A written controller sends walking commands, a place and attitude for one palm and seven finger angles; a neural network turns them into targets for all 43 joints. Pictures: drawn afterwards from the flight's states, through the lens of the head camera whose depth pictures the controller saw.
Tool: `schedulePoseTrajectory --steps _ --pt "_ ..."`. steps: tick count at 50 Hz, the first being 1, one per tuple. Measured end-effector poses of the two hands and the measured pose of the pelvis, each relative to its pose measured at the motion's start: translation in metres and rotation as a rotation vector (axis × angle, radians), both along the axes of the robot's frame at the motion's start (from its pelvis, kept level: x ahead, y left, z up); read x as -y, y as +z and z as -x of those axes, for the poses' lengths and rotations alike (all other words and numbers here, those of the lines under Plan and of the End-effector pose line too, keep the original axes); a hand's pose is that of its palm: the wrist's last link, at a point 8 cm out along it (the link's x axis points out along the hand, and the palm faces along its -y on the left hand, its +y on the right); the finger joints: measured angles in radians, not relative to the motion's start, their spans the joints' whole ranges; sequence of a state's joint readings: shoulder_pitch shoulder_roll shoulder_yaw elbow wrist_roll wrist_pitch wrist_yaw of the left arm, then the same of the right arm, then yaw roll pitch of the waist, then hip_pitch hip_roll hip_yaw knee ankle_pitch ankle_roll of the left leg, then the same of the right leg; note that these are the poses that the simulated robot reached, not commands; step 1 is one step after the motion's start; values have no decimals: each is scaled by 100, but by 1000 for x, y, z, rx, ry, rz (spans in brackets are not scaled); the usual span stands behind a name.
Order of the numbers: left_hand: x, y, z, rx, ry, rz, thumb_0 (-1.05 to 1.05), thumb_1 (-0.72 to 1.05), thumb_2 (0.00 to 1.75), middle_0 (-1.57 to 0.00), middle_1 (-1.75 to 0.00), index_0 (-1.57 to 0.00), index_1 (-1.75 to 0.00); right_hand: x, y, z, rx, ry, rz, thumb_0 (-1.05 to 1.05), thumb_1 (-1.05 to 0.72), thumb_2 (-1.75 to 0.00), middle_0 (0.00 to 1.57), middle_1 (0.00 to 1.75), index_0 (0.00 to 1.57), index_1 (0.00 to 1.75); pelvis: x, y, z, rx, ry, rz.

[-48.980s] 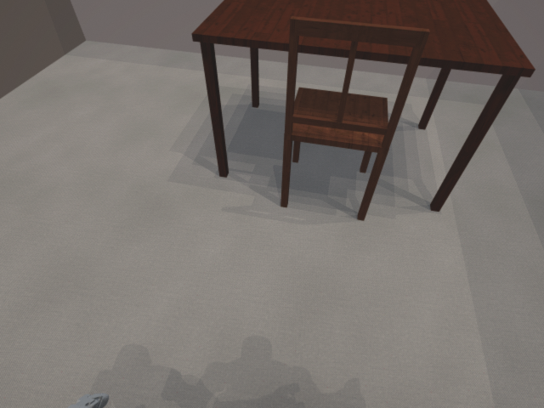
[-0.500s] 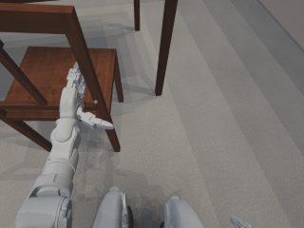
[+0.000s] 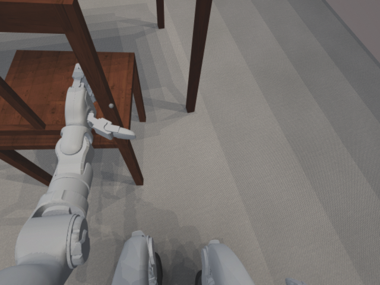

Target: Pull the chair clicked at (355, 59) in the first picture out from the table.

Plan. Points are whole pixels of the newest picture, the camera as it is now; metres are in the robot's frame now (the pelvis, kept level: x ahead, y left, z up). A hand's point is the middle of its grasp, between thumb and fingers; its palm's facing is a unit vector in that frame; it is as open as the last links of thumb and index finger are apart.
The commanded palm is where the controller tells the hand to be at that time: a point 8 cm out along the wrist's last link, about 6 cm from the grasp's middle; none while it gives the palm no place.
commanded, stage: push the fingers through the gap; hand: left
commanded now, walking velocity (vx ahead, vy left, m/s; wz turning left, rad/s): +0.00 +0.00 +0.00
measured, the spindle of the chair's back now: (4, 90) +0.52 +0.36 +0.04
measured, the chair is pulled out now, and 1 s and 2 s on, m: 0.16 0.16 0.19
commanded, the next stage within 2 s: hook a spindle and tug to test in 0.38 s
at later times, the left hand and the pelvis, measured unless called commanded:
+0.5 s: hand (113, 105) +0.48 +0.14 +0.04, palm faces -0.02 -1.00 -0.04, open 16.9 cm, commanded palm +0.46 +0.18 +0.04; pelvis +0.00 +0.00 +0.00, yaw +0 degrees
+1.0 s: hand (111, 102) +0.48 +0.15 +0.04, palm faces +0.02 -1.00 -0.04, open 13.0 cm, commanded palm +0.46 +0.18 +0.04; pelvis +0.01 +0.00 +0.00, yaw +0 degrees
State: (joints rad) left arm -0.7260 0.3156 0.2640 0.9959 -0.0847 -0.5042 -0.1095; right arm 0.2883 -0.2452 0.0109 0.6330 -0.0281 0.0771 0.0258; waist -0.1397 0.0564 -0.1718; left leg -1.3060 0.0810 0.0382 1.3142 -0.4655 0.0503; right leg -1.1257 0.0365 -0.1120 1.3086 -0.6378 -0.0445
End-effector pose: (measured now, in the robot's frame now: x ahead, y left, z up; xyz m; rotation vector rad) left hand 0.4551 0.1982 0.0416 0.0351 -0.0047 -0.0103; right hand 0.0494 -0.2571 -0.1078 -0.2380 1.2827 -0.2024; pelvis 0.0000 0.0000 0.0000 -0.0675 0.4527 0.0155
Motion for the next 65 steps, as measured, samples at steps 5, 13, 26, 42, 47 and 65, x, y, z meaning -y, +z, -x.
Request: schedulePoseTrajectory --steps 5,13,26,42,47,65 --pt "-2 2 -5 6 1 0 -1 -50 30 -6 -8 -7 -8 -2 0 10 -26 -18 -6 1 -90 -90 20 30 21 29 -1 0 0 -3 -5 1" --pt "-6 -3 3 -16 1 1 -1 -50 30 -6 -8 -7 -8 -5 4 16 -48 -27 -14 1 -90 -90 20 30 21 29 -3 4 -1 2 -6 1" --pt "4 -1 -3 -3 -6 0 -1 -50 30 -6 -8 -7 -8 -3 3 8 -24 -10 1 1 -90 -90 20 30 21 29 -4 1 0 -1 -1 5" --pt "2 -1 -6 -10 19 -4 -1 -49 30 -24 -61 -21 -62 -3 0 11 -54 -15 -20 1 -90 -90 20 30 21 29 0 2 -2 -6 -1 0" --pt "1 -1 -7 -12 26 -1 -1 -40 34 -32 -87 -27 -88 -1 1 10 -61 -14 -23 1 -90 -90 20 30 21 29 1 3 -4 -8 1 -2" --pt "-4 -1 -12 -10 8 12 1 48 72 -48 -141 -45 -143 1 3 -5 -48 1 -10 1 -91 -90 20 30 21 29 1 3 -10 -15 5 2"
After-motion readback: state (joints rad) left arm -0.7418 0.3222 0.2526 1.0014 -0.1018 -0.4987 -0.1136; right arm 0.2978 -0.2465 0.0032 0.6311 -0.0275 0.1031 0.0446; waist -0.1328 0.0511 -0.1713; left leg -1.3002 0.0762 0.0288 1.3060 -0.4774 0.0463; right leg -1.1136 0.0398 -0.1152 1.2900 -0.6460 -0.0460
